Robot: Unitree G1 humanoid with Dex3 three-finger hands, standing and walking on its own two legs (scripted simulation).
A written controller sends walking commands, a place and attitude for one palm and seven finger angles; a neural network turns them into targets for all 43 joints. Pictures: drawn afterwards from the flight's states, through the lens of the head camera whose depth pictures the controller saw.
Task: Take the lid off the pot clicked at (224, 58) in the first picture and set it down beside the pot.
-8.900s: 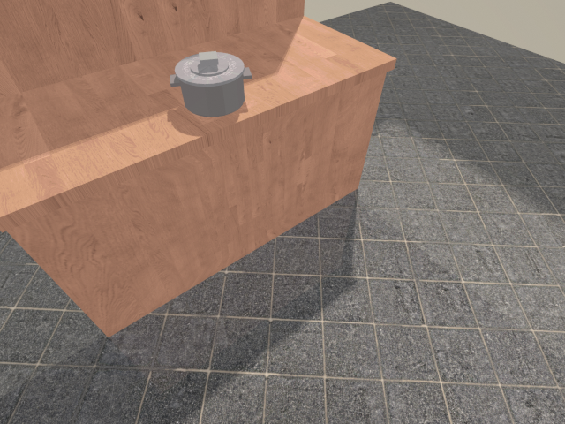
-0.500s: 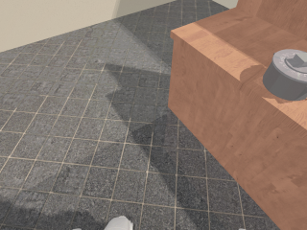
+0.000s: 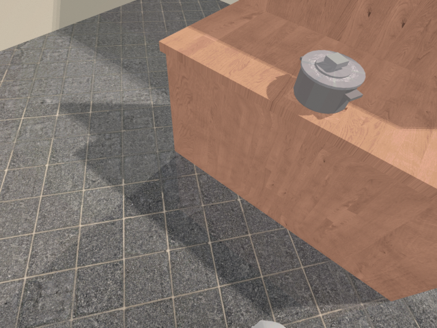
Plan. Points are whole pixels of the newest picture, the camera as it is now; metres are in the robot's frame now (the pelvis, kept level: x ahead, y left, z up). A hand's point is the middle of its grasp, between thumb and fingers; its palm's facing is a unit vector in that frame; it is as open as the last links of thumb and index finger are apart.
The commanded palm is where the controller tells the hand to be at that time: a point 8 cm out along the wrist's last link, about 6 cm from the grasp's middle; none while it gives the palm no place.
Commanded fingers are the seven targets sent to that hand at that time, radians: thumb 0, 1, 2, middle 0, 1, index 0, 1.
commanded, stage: turn to face it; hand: left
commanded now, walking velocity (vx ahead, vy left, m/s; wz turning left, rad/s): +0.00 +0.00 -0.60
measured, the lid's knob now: (336, 60) +0.82 -0.30 +0.05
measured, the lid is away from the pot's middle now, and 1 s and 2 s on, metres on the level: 0.00 0.00 0.00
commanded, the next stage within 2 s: take the last steps up to it in 0.94 s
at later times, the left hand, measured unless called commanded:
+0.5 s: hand (149, 322) +0.15 +0.14 -0.17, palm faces -0.27 -0.93 -0.24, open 7.4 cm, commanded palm none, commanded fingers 0.00 0.90 0.90 -0.20 -0.30 -0.20 -0.30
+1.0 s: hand (177, 294) +0.20 +0.09 -0.17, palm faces -0.52 -0.82 -0.24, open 7.4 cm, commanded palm none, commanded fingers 0.00 0.90 0.90 -0.20 -0.30 -0.20 -0.30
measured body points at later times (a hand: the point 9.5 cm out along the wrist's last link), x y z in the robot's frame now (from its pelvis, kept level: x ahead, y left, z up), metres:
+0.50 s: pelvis +0.02 -0.03 -0.01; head +0.06 -0.05 +0.44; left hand +0.16 +0.19 -0.15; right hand +0.04 -0.31 -0.14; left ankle +0.07 +0.10 -0.71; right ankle -0.02 -0.14 -0.74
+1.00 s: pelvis +0.02 -0.04 -0.01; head +0.05 -0.06 +0.43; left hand +0.23 +0.14 -0.15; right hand -0.09 -0.26 -0.16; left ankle +0.08 +0.08 -0.74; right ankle -0.05 -0.12 -0.75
